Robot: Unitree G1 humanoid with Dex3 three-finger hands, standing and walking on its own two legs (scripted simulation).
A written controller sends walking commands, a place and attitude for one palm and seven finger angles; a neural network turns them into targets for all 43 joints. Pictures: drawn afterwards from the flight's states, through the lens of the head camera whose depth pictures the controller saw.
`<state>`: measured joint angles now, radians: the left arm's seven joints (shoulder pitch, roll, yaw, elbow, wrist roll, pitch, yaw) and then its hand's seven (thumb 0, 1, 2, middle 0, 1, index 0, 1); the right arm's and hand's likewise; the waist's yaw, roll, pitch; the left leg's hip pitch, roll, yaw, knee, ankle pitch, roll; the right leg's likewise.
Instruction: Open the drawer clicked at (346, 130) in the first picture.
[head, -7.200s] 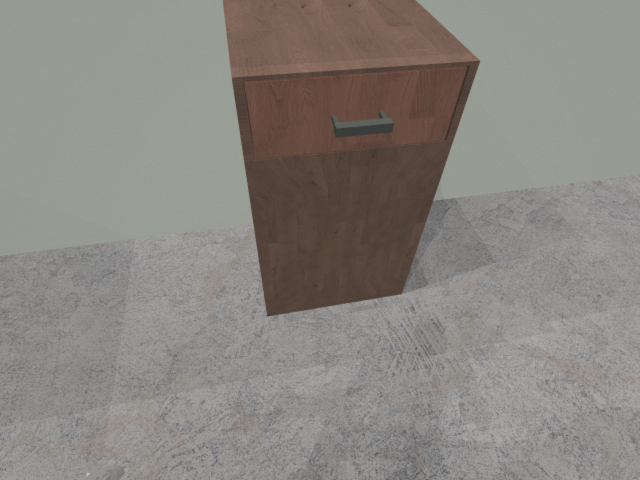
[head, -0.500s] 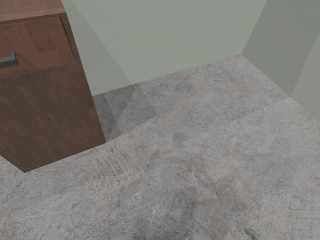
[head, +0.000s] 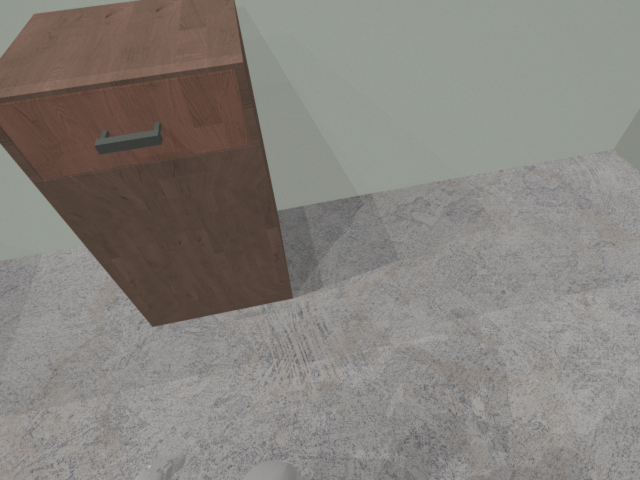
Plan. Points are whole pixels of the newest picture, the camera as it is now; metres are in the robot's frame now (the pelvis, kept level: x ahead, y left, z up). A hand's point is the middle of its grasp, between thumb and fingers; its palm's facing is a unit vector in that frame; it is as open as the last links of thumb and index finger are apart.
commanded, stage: turn to face it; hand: left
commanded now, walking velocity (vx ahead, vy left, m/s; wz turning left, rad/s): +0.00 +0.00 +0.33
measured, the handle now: (130, 136) +0.74 +0.42 +0.02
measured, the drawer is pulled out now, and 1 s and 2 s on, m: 0.00 0.00 0.00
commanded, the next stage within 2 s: take the last steps up to it in 0.18 s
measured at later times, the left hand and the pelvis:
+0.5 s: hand out of the picture -0.01 +0.26 -0.17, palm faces +0.19 -0.96 -0.22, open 7.3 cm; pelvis +0.00 +0.05 +0.01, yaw +9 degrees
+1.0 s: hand out of the picture +0.04 +0.19 -0.15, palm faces +0.28 -0.94 -0.18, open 7.3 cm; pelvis +0.12 +0.04 +0.01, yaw +12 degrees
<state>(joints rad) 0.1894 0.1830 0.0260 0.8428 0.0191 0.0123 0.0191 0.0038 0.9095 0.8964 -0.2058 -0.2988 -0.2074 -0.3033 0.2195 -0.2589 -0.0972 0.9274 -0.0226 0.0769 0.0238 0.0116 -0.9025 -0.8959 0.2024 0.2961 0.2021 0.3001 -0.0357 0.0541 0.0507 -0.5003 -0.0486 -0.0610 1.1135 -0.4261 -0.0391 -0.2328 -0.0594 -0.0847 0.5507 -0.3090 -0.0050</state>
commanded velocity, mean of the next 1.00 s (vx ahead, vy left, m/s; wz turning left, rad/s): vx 0.22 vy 0.01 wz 0.12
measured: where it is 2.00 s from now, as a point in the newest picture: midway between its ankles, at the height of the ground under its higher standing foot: (294, 474)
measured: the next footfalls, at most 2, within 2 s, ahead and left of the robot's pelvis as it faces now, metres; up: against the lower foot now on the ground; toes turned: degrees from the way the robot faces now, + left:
left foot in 0.26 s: +0.02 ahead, +0.15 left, +0.00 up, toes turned +10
right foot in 0.70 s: +0.12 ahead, -0.06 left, +0.00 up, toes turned +4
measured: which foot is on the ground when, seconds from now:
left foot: up 0.00-0.24, down 0.26-0.70, up 0.72-1.00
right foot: down 0.00-0.26, up 0.28-0.68, down 0.70-1.00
